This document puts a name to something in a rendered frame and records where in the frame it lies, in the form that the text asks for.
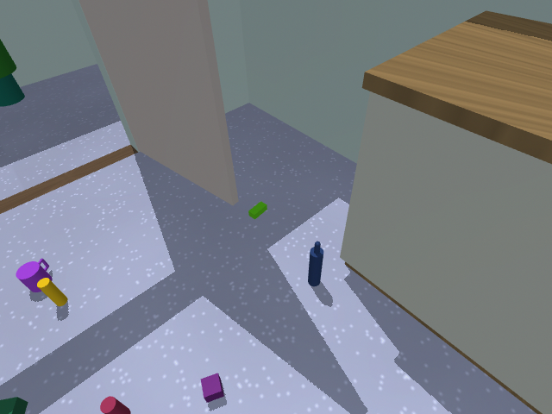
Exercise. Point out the potted plant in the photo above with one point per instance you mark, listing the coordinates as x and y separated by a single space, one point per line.
10 92

